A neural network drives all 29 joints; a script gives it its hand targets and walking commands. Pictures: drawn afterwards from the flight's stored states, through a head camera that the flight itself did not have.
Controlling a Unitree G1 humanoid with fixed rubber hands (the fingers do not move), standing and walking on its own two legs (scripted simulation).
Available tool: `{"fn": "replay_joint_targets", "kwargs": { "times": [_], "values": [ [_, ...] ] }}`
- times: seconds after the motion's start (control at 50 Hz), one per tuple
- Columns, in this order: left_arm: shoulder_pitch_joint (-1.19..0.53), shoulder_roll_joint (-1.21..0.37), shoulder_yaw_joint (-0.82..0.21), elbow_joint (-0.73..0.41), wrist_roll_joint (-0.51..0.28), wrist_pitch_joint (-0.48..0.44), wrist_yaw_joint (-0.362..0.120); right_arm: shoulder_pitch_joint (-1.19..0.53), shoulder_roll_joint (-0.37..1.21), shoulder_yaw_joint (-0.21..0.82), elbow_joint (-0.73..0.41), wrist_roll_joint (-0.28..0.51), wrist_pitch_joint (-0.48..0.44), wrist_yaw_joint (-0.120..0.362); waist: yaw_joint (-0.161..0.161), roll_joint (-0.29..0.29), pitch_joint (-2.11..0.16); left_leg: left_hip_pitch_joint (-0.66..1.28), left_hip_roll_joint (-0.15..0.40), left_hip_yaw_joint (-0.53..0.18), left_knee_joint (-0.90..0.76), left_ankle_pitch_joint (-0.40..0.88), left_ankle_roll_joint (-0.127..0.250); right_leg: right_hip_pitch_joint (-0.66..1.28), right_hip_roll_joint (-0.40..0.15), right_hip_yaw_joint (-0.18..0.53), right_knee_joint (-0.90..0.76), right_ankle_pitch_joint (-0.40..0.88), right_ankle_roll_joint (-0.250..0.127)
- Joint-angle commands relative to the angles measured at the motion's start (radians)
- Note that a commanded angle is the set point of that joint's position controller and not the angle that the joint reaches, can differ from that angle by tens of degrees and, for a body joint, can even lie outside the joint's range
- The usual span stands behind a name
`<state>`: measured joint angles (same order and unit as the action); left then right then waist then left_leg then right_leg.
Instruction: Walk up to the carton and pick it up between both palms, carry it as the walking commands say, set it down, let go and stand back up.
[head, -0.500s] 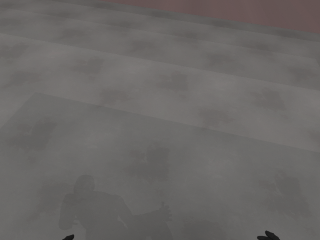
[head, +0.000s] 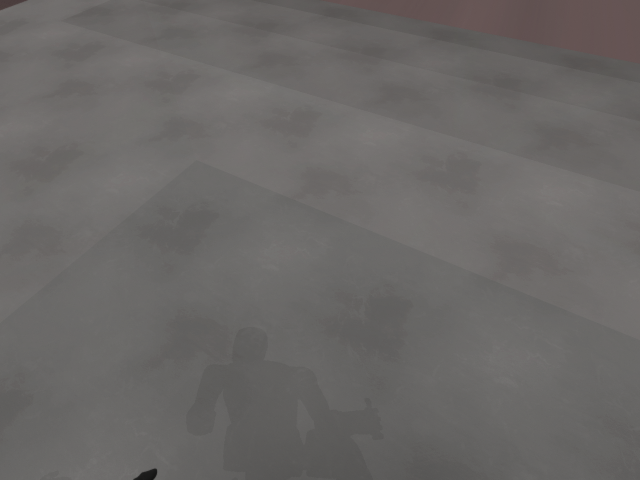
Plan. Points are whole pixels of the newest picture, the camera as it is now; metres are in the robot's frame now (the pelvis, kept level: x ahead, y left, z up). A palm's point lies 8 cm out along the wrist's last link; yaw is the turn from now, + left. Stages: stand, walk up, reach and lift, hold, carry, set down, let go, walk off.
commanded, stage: walk up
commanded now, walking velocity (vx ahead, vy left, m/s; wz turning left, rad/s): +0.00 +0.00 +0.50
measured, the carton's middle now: out of the picture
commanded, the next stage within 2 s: none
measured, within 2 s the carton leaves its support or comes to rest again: neither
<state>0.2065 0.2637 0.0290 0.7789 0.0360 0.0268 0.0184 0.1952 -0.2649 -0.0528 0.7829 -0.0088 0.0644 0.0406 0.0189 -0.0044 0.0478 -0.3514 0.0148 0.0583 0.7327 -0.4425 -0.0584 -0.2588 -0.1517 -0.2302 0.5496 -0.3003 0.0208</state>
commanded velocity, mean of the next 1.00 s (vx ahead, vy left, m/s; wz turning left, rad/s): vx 0.00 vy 0.00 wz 0.50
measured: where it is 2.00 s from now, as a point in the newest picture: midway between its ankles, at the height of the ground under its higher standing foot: outside the picture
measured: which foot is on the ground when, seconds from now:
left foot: up 0.00-0.02, down 0.04-0.50, up 0.52-0.86, down 0.88-1.00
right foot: down 0.00-0.06, up 0.08-0.48, down 0.50-0.88, up 0.90-1.00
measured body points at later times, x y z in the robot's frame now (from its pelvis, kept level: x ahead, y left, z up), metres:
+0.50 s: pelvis -0.02 +0.00 +0.00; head +0.02 +0.00 +0.44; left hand +0.07 +0.29 -0.11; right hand +0.13 -0.26 -0.13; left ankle -0.02 +0.12 -0.74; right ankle +0.01 -0.11 -0.74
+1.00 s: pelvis -0.05 +0.02 +0.00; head -0.02 +0.07 +0.45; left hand -0.11 +0.30 -0.15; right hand +0.19 -0.15 -0.11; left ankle -0.09 +0.11 -0.74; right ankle +0.00 -0.11 -0.68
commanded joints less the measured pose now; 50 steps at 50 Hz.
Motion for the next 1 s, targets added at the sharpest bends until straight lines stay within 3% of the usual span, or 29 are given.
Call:
{"fn": "replay_joint_targets", "kwargs": {
  "times": [0.0,0.02,0.04,0.06,0.08,0.12,0.16,0.26,0.36,0.4,0.44,0.46,0.48,0.5,0.52,0.54,0.58,0.62,0.72,0.78,0.82,0.84,0.86,0.88,0.9,0.94,0.98],
  "values": [
    [0.028,0.179,0.039,-0.029,-0.016,-0.003,-0.003,0.037,-0.047,-0.012,-0.042,0.007,-0.034,-0.009,-0.017,-0.174,-0.124,0.077,-0.03,0.053,-0.249,0.142,0.013,0.113,-0.178,0.13,-0.044,0.467,-0.084],
    [0.043,0.156,0.031,-0.028,-0.027,-0.006,-0.009,0.074,-0.084,-0.022,-0.029,0.005,-0.042,-0.013,-0.037,-0.103,-0.137,0.183,0.027,-0.014,-0.345,0.254,0.035,0.041,-0.141,0.089,0.04,0.346,-0.039],
    [0.048,0.106,0.02,-0.043,-0.031,-0.007,-0.015,0.114,-0.183,-0.045,-0.029,-0.006,-0.05,-0.013,-0.058,0.074,-0.145,0.345,0.205,-0.231,-0.385,0.508,0.088,-0.159,-0.06,0.055,0.207,0.03,0.016],
    [-0.03,0.053,0.007,-0.098,-0.023,0.005,-0.01,0.168,-0.301,-0.073,-0.014,-0.018,-0.046,-0.018,-0.101,0.346,-0.108,0.366,0.377,-0.505,-0.415,0.688,0.233,-0.368,0.077,0.081,0.363,-0.346,0.059],
    [-0.077,0.072,0.012,-0.093,-0.009,0.016,-0.002,0.174,-0.276,-0.076,0.006,-0.019,-0.041,-0.03,-0.112,0.25,-0.098,0.359,0.379,-0.465,-0.383,0.794,0.269,-0.383,0.061,0.179,0.502,-0.363,0.058],
    [-0.028,0.104,0.025,-0.055,-0.006,0.014,-0.002,0.038,-0.185,-0.06,-0.014,-0.01,-0.037,-0.046,-0.046,0.151,-0.088,0.292,0.271,-0.321,-0.362,0.696,0.211,-0.346,0.032,0.222,0.559,-0.241,0.055],
    [0.003,0.107,0.028,-0.038,-0.004,0.018,-0.009,-0.01,-0.159,-0.051,-0.03,-0.003,-0.041,-0.045,-0.023,0.144,-0.091,0.234,0.212,-0.26,-0.366,0.677,0.189,-0.303,0.047,0.211,0.572,-0.143,0.058],
    [-0.036,0.083,0.023,-0.06,-0.013,0.03,-0.007,0.025,-0.169,-0.048,-0.032,-0.013,-0.043,-0.038,-0.036,0.162,-0.072,0.195,0.189,-0.302,-0.389,0.532,0.203,-0.27,0.081,0.201,0.463,-0.111,0.057],
    [-0.06,0.067,0.02,-0.085,-0.03,0.021,0.004,0.037,-0.195,-0.05,-0.027,-0.029,-0.034,-0.036,-0.047,0.179,-0.063,0.148,0.185,-0.386,-0.38,0.502,0.224,-0.167,0.118,0.188,0.232,-0.139,0.046],
    [-0.031,0.07,0.025,-0.081,-0.039,0.013,0.009,0.028,-0.204,-0.053,-0.024,-0.033,-0.029,-0.033,-0.034,0.185,-0.082,0.132,0.18,-0.414,-0.362,0.533,0.216,-0.094,0.134,0.179,0.128,-0.122,0.037],
    [0.033,0.081,0.03,-0.066,-0.044,-0.001,0.016,0.012,-0.197,-0.05,-0.025,-0.027,-0.026,-0.029,0.006,0.149,-0.112,0.065,0.139,-0.391,-0.308,0.493,0.174,0.07,0.127,0.145,-0.079,0.019,0.02],
    [0.068,0.109,0.036,-0.059,-0.034,-0.01,0.019,0.027,-0.169,-0.043,-0.025,-0.019,-0.028,-0.029,0.015,0.095,-0.126,-0.012,0.088,-0.368,-0.27,0.367,0.135,0.182,0.068,0.178,-0.153,0.082,0.006],
    [0.107,0.167,0.05,-0.054,-0.015,-0.018,0.018,0.052,-0.113,-0.032,-0.03,-0.013,-0.031,-0.03,0.02,-0.091,-0.123,-0.139,-0.013,-0.292,-0.107,0.159,0.09,0.256,-0.127,0.384,-0.264,0.03,-0.036],
    [0.046,0.257,0.064,-0.073,-0.005,-0.002,0.016,0.028,-0.113,-0.032,-0.064,-0.016,-0.029,-0.03,0.016,-0.284,-0.088,-0.263,-0.118,-0.096,0.122,-0.142,0.048,0.194,-0.36,0.573,-0.315,0.11,-0.175],
    [0.046,0.213,0.056,-0.061,0.0,0.001,0.012,-0.011,-0.146,-0.036,-0.06,-0.029,-0.023,-0.036,0.011,-0.174,-0.054,-0.235,-0.032,-0.103,0.276,-0.157,0.036,0.1,-0.366,0.547,-0.309,0.184,-0.207],
    [0.007,0.17,0.041,-0.06,-0.002,-0.004,0.008,0.006,-0.136,-0.04,-0.051,-0.026,-0.017,-0.031,-0.015,-0.133,-0.041,-0.195,-0.014,-0.112,0.337,-0.1,0.027,0.057,-0.299,0.455,-0.301,0.194,-0.184],
    [-0.076,0.133,0.031,-0.073,-0.009,-0.011,0.011,0.043,-0.133,-0.04,-0.035,-0.017,-0.006,-0.008,-0.05,-0.161,-0.022,-0.174,0.0,-0.095,0.394,0.023,-0.002,0.027,-0.182,0.272,-0.277,0.238,-0.136],
    [-0.062,0.117,0.031,-0.07,-0.009,-0.016,0.013,0.045,-0.111,-0.03,-0.032,-0.006,-0.002,0.005,-0.042,-0.181,-0.024,-0.156,0.002,-0.056,0.318,0.054,-0.013,0.051,-0.137,0.176,-0.228,0.349,-0.113],
    [0.05,0.163,0.05,-0.022,0.0,-0.015,0.008,-0.054,-0.067,-0.006,-0.071,-0.006,0.0,0.005,0.032,-0.216,-0.047,-0.109,0.0,0.01,0.082,0.001,0.007,0.137,-0.189,0.154,-0.166,0.495,-0.127],
    [0.046,0.172,0.054,-0.014,0.004,-0.01,0.002,-0.044,-0.068,-0.007,-0.074,-0.002,-0.008,0.0,0.035,-0.238,-0.077,-0.052,-0.009,0.035,-0.006,-0.025,0.013,0.153,-0.204,0.158,-0.139,0.513,-0.124],
    [0.033,0.169,0.049,-0.009,-0.002,-0.007,-0.005,0.007,-0.064,-0.01,-0.056,-0.002,-0.02,-0.006,0.006,-0.204,-0.104,0.049,-0.021,0.053,-0.16,0.073,0.023,0.13,-0.181,0.121,-0.06,0.458,-0.095],
    [0.042,0.156,0.042,-0.002,-0.01,-0.008,-0.011,0.054,-0.079,-0.017,-0.041,-0.004,-0.03,-0.012,-0.02,-0.133,-0.121,0.158,0.004,0.022,-0.293,0.21,0.033,0.066,-0.154,0.075,0.032,0.371,-0.06],
    [0.05,0.12,0.032,-0.007,-0.019,-0.01,-0.018,0.098,-0.139,-0.033,-0.031,-0.01,-0.042,-0.014,-0.041,0.003,-0.122,0.308,0.133,-0.145,-0.389,0.37,0.075,-0.101,-0.098,0.033,0.18,0.14,-0.004],
    [0.003,0.059,0.02,-0.061,-0.018,-0.007,-0.016,0.157,-0.278,-0.068,-0.025,-0.021,-0.044,-0.018,-0.078,0.338,-0.096,0.398,0.38,-0.504,-0.435,0.651,0.216,-0.363,0.063,0.023,0.349,-0.315,0.05],
    [-0.062,0.071,0.021,-0.062,-0.005,0.005,-0.007,0.176,-0.268,-0.071,0.005,-0.019,-0.038,-0.032,-0.094,0.268,-0.098,0.368,0.391,-0.477,-0.392,0.775,0.276,-0.36,0.047,0.151,0.485,-0.363,0.048],
    [-0.018,0.103,0.037,-0.025,-0.005,0.006,-0.012,0.037,-0.172,-0.056,-0.013,-0.005,-0.035,-0.05,-0.026,0.159,-0.078,0.31,0.288,-0.329,-0.38,0.706,0.224,-0.311,0.019,0.201,0.527,-0.225,0.05],
    [0.008,0.109,0.041,-0.001,-0.005,0.006,-0.018,-0.02,-0.134,-0.047,-0.024,0.001,-0.04,-0.054,-0.001,0.157,-0.067,0.272,0.229,-0.253,-0.386,0.71,0.194,-0.276,0.028,0.192,0.514,-0.121,0.055]
  ]
}}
